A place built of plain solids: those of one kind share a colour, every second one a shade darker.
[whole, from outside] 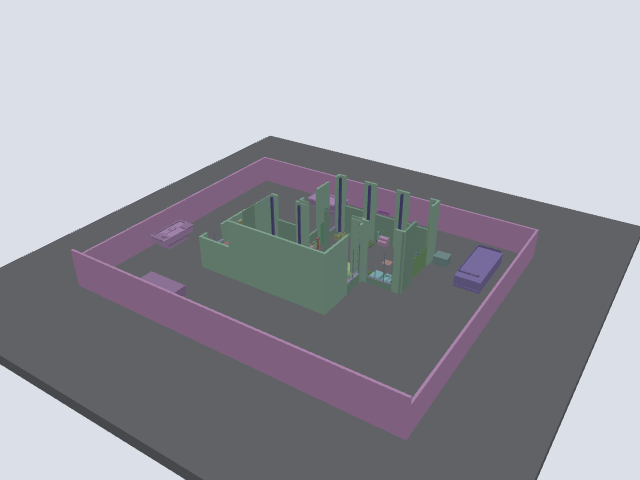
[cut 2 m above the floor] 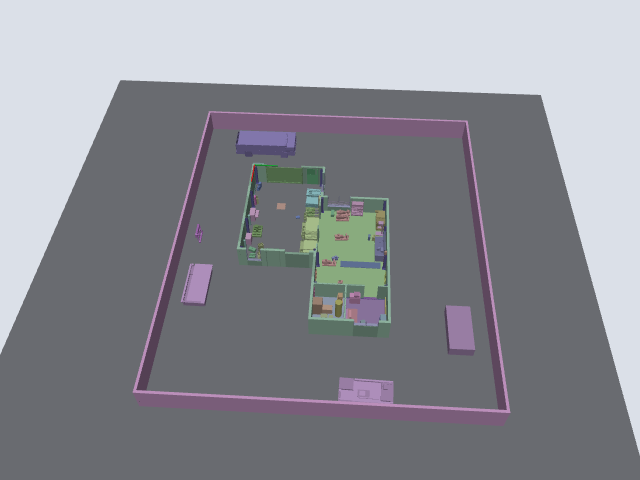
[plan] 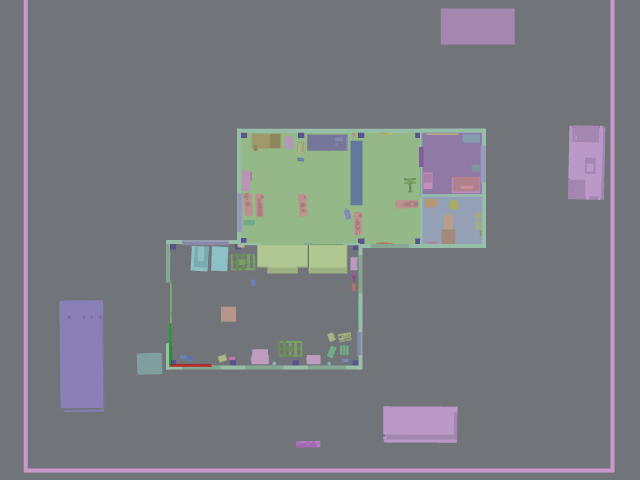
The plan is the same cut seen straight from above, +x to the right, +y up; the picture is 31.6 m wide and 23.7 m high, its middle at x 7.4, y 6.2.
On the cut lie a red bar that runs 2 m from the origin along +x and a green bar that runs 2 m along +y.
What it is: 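A firm's repair and maintenance workshop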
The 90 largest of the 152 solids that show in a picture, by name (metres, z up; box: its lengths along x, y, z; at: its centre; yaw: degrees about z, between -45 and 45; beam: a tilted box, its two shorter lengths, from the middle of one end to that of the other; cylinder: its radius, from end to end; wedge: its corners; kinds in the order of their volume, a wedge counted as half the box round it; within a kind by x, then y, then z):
{
 "yard_bound_1": {"box": [0.2, 24.52, 2.69], "at": [-7.13, 6.98, 1.29]},
 "yard_bound_2": {"box": [29.17, 0.2, 2.69], "at": [7.35, -5.18, 1.29]},
 "yard_bound_3": {"box": [29.17, 0.2, 3.39], "at": [7.35, 19.14, 1.65]},
 "yard_bound_4": {"box": [0.2, 24.52, 2.69], "at": [21.84, 6.98, 1.29]},
 "wall_1": {"box": [0.2, 1.31, 5.65], "at": [-0.1, 0.45, 2.77]},
 "wall_2": {"box": [0.2, 2.11, 5.65], "at": [-0.1, 5.15, 2.77]},
 "wall_3": {"box": [0.81, 0.2, 5.65], "at": [0.2, -0.1, 2.77]},
 "wall_4": {"box": [0.81, 0.2, 5.65], "at": [0.2, 6.1, 2.77]},
 "wall_5": {"box": [1.91, 0.2, 2.75], "at": [1.55, -0.1, 1.32]},
 "wall_6": {"box": [2.31, 0.2, 0.65], "at": [1.75, 6.1, 0.28]},
 "wall_7": {"box": [1.21, 0.2, 5.65], "at": [3.1, -0.1, 2.77]},
 "wall_8": {"box": [0.61, 0.2, 5.65], "at": [3.2, 6.1, 2.77]},
 "wall_9": {"box": [0.2, 0.61, 5.39], "at": [3.4, 6.3, 2.65]},
 "wall_10": {"box": [0.2, 1.91, 0.99], "at": [3.4, 7.55, 0.45]},
 "wall_11": {"box": [0.2, 3.21, 5.39], "at": [3.4, 10.1, 2.65]},
 "wall_12": {"box": [1.0, 0.06, 5.39], "at": [4.0, 6.03, 2.65]},
 "wall_13": {"box": [1.91, 0.2, 2.75], "at": [4.65, -0.1, 1.32]},
 "wall_14": {"box": [1.21, 0.2, 5.65], "at": [6.2, -0.1, 2.77]},
 "wall_15": {"box": [0.45, 0.06, 5.39], "at": [6.83, 6.03, 2.65]},
 "wall_16": {"box": [1.91, 0.2, 2.75], "at": [7.75, -0.1, 1.32]},
 "wall_17": {"box": [9.1, 0.2, 5.39], "at": [7.85, 11.6, 2.65]},
 "wall_18": {"box": [0.75, 0.06, 5.65], "at": [8.93, 5.97, 2.77]},
 "wall_19": {"box": [0.81, 0.06, 5.39], "at": [8.96, 6.03, 2.65]},
 "wall_20": {"box": [0.81, 0.2, 5.65], "at": [9.1, -0.1, 2.77]},
 "wall_21": {"box": [0.2, 0.71, 5.65], "at": [9.4, 0.15, 2.77]},
 "wall_22": {"box": [0.2, 1.16, 0.65], "at": [9.4, 1.07, 0.28]},
 "wall_23": {"box": [0.2, 1.91, 5.65], "at": [9.4, 2.6, 2.77]},
 "wall_24": {"box": [0.2, 1.91, 1.75], "at": [9.4, 4.5, 0.82]},
 "wall_25": {"box": [0.2, 0.56, 5.65], "at": [9.4, 5.72, 2.77]},
 "wall_26": {"box": [0.61, 0.2, 5.39], "at": [9.6, 5.9, 2.65]},
 "wall_27": {"box": [1.91, 0.2, 3.09], "at": [10.85, 5.9, 1.5]},
 "wall_28": {"box": [0.61, 0.2, 5.39], "at": [12.1, 5.9, 2.65]},
 "wall_29": {"box": [0.06, 2.46, 5.39], "at": [12.37, 7.23, 2.65]},
 "wall_30": {"box": [0.06, 1.46, 5.39], "at": [12.37, 9.07, 2.65]},
 "wall_31": {"box": [0.06, 2.4, 2.99], "at": [12.43, 7.2, 1.45]},
 "wall_32": {"box": [0.06, 1.4, 2.99], "at": [12.43, 9.1, 1.45]},
 "wall_33": {"box": [0.06, 0.7, 2.99], "at": [12.43, 11.15, 1.45]},
 "wall_34": {"box": [3.0, 0.06, 2.99], "at": [13.9, 8.37, 1.45]},
 "wall_35": {"box": [3.0, 0.06, 2.99], "at": [13.9, 8.43, 1.45]},
 "wall_36": {"box": [3.2, 0.2, 2.99], "at": [14.0, 5.9, 1.45]},
 "wall_37": {"box": [3.2, 0.2, 2.99], "at": [14.0, 11.6, 1.45]},
 "wall_38": {"box": [0.2, 2.6, 2.99], "at": [15.5, 7.1, 1.45]},
 "wall_39": {"box": [0.2, 0.66, 2.99], "at": [15.5, 8.72, 1.45]},
 "wall_40": {"box": [0.2, 1.81, 1.49], "at": [15.5, 9.95, 0.69]},
 "wall_41": {"box": [0.2, 0.86, 2.99], "at": [15.5, 11.28, 1.45]},
 "raised_floor_hall_1": {"box": [9.03, 5.63, 0.39], "at": [7.95, 8.75, 0.14]},
 "beyond_skip_1": {"box": [3.28, 1.63, 0.46], "at": [12.35, -2.91, 0.79], "yaw": -0.3},
 "beyond_skip_2": {"box": [3.66, 1.4, 0.05], "at": [12.35, -2.72, 1.21], "yaw": -0.3},
 "beyond_skip_3": {"box": [3.66, 1.78, 0.8], "at": [15.19, 16.74, 0.89], "yaw": 0.1},
 "beyond_skip_4": {"box": [0.85, 0.97, 0.12], "at": [20.07, 8.69, 1.18], "yaw": -1.3},
 "beyond_skip_5": {"box": [1.45, 2.58, 0.7], "at": [20.57, 10.0, 0.67], "yaw": -1.3},
 "beyond_skip_6": {"box": [1.67, 3.39, 0.52], "at": [20.57, 10.02, 0.86], "yaw": -1.3},
 "beyond_skip_7": {"box": [1.3, 2.23, 1.15], "at": [20.57, 10.05, 0.52], "yaw": -1.3},
 "beyond_skip_8": {"box": [1.2, 0.83, 0.12], "at": [20.59, 11.44, 1.18], "yaw": -1.3},
 "beyond_van_1": {"box": [2.15, 5.29, 1.0], "at": [-4.37, 0.54, 0.79], "yaw": 0.6},
 "beyond_van_2": {"box": [1.96, 0.16, 0.22], "at": [-4.3, 3.14, 0.43], "yaw": 0.6},
 "beyond_van_3": {"box": [0.23, 0.66, 0.71], "at": [-3.37, -1.12, 0.3], "yaw": 0.6},
 "beyond_van_4": {"box": [0.02, 4.55, 1.13], "at": [-3.28, 0.09, 0.86], "yaw": 0.6},
 "raised_floor_office_1": {"box": [3.13, 3.23, 0.39], "at": [13.9, 9.95, 0.14]},
 "raised_floor_plant_1": {"box": [3.13, 2.53, 0.39], "at": [13.9, 7.2, 0.14]},
 "door_landing_1": {"box": [1.5, 0.32, 0.22], "at": [5.55, 4.7, 0.06]},
 "door_landing_2": {"box": [2.5, 1.1, 0.39], "at": [5.55, 5.39, 0.14]},
 "door_landing_3": {"box": [1.9, 0.32, 0.22], "at": [7.8, 4.7, 0.06]},
 "door_landing_4": {"box": [1.9, 1.1, 0.39], "at": [7.8, 5.39, 0.14]},
 "beyond_pallets_1": {"box": [1.24, 1.06, 0.8], "at": [-1.01, 0.09, 0.39], "yaw": 1.9},
 "plant_pumps_1": {"box": [0.68, 0.72, 1.35], "at": [13.74, 6.36, 0.96]},
 "plant_pumps_2": {"box": [0.46, 1.04, 0.56], "at": [13.74, 6.94, 0.57]},
 "pallet_stack_1": {"box": [0.77, 1.17, 0.15], "at": [1.47, 5.29, 0.22], "yaw": -3.1},
 "pallet_stack_2": {"box": [0.78, 1.18, 0.48], "at": [2.45, 5.28, 0.19], "yaw": -2.6},
 "roll_cab_1": {"box": [0.85, 0.46, 0.77], "at": [4.44, 0.29, 0.49]},
 "roll_cab_2": {"box": [0.68, 0.46, 0.68], "at": [7.09, 0.29, 0.45]},
 "workbench_1": {"box": [0.53, 0.63, 0.8], "at": [7.14, 11.01, 0.69]},
 "workbench_2": {"box": [1.95, 0.11, 0.58], "at": [7.78, 11.36, 1.49]},
 "air_station_1": {"cylinder": 0.25, "from": [14.01, 7.93, 0.34], "to": [14.01, 7.93, 1.99]},
 "printer_stand_1": {"box": [0.45, 0.81, 0.77], "at": [12.73, 9.13, 0.68]},
 "pump_set_1": {"box": [0.41, 1.11, 0.15], "at": [3.84, 7.96, 0.36], "yaw": 5.4},
 "pump_set_2": {"box": [0.41, 1.11, 0.15], "at": [6.54, 7.92, 0.36], "yaw": 4.5},
 "pump_set_3": {"box": [0.41, 1.11, 0.15], "at": [9.27, 7.02, 0.36], "yaw": 1.1},
 "pump_set_4": {"box": [1.11, 0.41, 0.15], "at": [11.68, 7.97, 0.36], "yaw": 1.5},
 "sectional_door_1": {"box": [0.042, 3.08, 1.95], "at": [0.01, 2.6, 0.93]},
 "fitters_bench_1": {"box": [0.5, 0.72, 0.48], "at": [5.17, 11.09, 0.98]},
 "fire_extinguisher_1": {"box": [0.34, 0.64, 0.79], "at": [9.08, 5.03, 0.34]},
 "trench_plates_1": {"box": [0.6, 3.18, 0.07], "at": [9.2, 9.51, 0.33]},
 "boiler_1": {"box": [0.32, 0.5, 0.85], "at": [15.24, 6.92, 1.99]},
 "archive_boxes_1": {"box": [0.4, 0.34, 0.87], "at": [15.09, 9.76, 0.72], "yaw": 4.2},
 "desk_load_tidy_1": {"box": [1.3, 0.72, 0.12], "at": [14.63, 8.97, 1.13]},
 "cab_top_wide_1": {"box": [0.86, 0.4, 0.32], "at": [14.88, 11.21, 1.2]},
 "door_leaf_1": {"box": [0.044, 1.0, 2.15], "at": [9.3, 2.6, 1.02]},
 "shelving_bay_1": {"box": [0.4, 1.0, 0.22], "at": [3.75, 9.12, 1.6]},
 "desk_tleg_1": {"box": [1.4, 0.8, 0.07], "at": [14.61, 8.91, 1.03]}
}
